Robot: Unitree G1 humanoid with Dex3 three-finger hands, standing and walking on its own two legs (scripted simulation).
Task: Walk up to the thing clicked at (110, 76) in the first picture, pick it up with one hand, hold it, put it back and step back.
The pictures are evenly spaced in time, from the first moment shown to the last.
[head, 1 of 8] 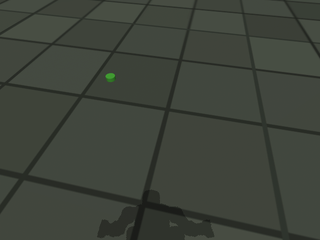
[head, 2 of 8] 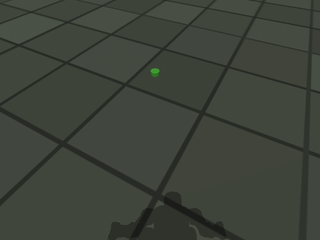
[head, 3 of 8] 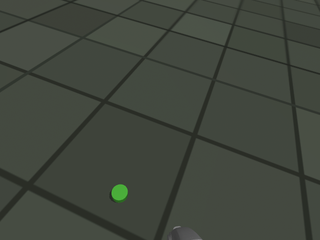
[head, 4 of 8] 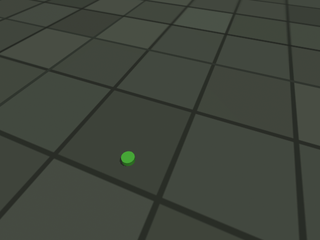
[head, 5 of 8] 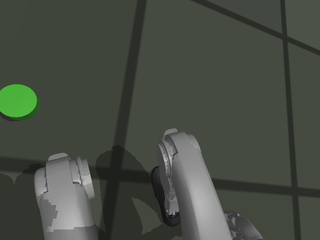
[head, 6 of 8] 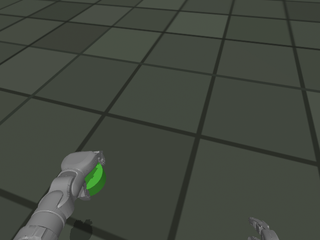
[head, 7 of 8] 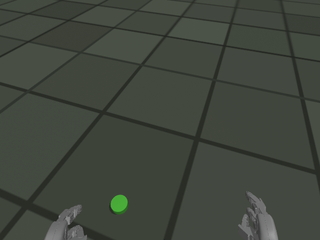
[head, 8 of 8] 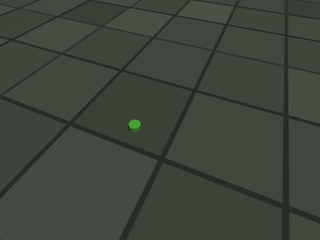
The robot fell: no
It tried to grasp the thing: yes
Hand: left
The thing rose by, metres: 0.70
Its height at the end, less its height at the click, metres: +0.00
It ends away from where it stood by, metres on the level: 0.01
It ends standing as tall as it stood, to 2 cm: yes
